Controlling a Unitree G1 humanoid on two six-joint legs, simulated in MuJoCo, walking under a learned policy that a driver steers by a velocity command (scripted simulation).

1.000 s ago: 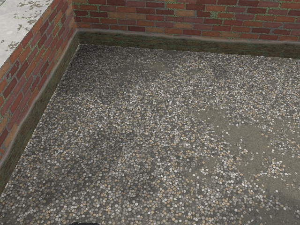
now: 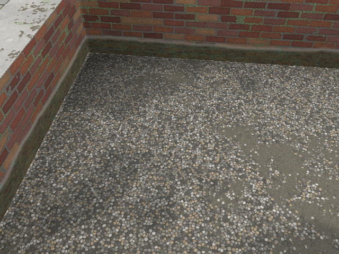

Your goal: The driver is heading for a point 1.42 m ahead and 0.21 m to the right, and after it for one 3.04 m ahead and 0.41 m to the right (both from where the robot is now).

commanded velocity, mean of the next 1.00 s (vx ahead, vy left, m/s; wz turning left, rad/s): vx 0.50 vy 0.00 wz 0.00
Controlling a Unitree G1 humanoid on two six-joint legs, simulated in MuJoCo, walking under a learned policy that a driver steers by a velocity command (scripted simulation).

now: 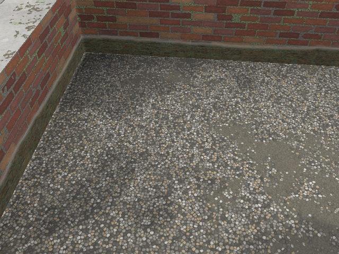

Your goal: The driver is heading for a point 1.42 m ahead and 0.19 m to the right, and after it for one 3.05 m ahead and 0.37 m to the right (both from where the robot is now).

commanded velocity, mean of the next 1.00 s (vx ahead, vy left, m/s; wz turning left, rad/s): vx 0.21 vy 0.00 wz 0.00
